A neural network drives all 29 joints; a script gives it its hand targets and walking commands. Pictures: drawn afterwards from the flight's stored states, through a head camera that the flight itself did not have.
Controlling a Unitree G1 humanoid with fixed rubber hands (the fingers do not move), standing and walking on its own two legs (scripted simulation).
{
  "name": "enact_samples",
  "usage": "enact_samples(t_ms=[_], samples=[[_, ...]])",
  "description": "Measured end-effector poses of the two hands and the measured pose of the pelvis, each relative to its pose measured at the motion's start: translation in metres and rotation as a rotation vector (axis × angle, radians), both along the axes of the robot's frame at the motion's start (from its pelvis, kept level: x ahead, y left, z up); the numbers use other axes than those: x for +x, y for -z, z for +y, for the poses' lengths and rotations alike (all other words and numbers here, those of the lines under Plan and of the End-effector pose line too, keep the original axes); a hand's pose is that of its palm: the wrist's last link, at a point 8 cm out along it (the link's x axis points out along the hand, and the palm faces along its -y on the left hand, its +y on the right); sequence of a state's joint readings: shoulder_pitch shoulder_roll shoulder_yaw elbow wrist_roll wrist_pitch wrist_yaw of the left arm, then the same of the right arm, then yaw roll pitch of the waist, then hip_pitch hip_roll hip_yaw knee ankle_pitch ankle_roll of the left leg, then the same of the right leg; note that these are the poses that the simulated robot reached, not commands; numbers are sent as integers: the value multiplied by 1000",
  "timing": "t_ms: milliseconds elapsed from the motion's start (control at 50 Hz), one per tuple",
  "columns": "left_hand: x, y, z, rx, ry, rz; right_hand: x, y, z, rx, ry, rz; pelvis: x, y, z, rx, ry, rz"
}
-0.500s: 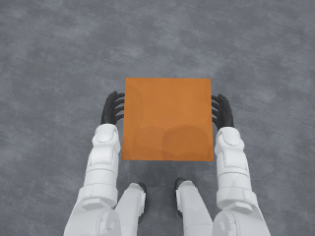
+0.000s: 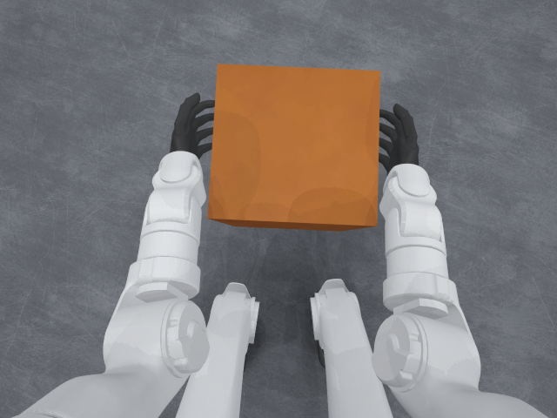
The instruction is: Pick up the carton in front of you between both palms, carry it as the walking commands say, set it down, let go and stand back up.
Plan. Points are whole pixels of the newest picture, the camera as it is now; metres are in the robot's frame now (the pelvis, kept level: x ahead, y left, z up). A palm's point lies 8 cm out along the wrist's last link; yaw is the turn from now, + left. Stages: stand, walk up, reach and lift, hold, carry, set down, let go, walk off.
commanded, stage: set down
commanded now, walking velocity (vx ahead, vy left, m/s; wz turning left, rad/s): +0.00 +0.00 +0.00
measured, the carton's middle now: (292, 165) +0.46 -0.02 -0.16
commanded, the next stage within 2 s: none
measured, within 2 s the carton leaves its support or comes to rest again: rests again in 1.40 s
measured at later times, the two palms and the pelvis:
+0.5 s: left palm (210, 160) +0.50 +0.14 -0.24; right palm (368, 174) +0.47 -0.16 -0.24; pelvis -0.02 +0.00 -0.12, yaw +0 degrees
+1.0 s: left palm (223, 164) +0.52 +0.13 -0.34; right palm (358, 178) +0.49 -0.17 -0.34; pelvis -0.02 +0.01 -0.19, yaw +0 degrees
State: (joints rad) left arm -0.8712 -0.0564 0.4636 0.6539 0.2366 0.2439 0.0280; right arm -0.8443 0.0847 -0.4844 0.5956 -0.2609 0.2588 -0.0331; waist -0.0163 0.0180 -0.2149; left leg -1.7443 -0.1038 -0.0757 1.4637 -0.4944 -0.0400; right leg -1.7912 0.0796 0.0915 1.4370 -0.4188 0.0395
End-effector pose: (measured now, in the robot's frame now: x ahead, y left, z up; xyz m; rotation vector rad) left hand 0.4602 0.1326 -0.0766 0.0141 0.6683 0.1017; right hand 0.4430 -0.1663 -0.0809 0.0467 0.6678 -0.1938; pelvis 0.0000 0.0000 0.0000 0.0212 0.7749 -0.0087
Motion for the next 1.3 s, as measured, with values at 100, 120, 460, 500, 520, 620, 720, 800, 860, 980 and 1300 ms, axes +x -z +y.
enact_samples(t_ms=[100, 120, 460, 500, 520, 620, 720, 800, 860, 980, 1300], samples=[[9, 34, 1, 3, 9, 0, 5, 35, 1, 1, 7, 1, -7, 28, -2, 3, 0, 28], [10, 40, 1, 3, 10, 0, 7, 42, 1, 0, 10, 1, -8, 34, -2, 3, -1, 32], [36, 147, 3, 9, 39, 24, 26, 147, 3, -16, 19, 26, -23, 111, 2, -6, -14, 70], [39, 160, 3, 9, 44, 27, 28, 160, 3, -19, 20, 30, -24, 119, 4, -8, -16, 72], [41, 167, 3, 10, 46, 29, 29, 166, 3, -20, 21, 32, -24, 123, 4, -9, -17, 72], [48, 201, 2, 12, 57, 37, 35, 198, 3, -26, 26, 40, -26, 144, 7, -16, -22, 67], [55, 234, 1, 14, 69, 47, 41, 230, 2, -31, 30, 51, -27, 163, 9, -23, -26, 52], [58, 256, 0, 16, 80, 54, 43, 250, 0, -31, 37, 58, -25, 175, 10, -29, -29, 10], [60, 262, -1, 14, 84, 59, 44, 256, -1, -29, 42, 63, -21, 180, 10, -32, -28, -3], [64, 265, -2, 16, 87, 60, 47, 260, -2, -29, 42, 63, -17, 187, 9, -31, -29, -9], [54, 283, 1, 29, 99, 97, 39, 277, -1, -31, 3, 102, -23, 197, 7, -31, -33, -71]])
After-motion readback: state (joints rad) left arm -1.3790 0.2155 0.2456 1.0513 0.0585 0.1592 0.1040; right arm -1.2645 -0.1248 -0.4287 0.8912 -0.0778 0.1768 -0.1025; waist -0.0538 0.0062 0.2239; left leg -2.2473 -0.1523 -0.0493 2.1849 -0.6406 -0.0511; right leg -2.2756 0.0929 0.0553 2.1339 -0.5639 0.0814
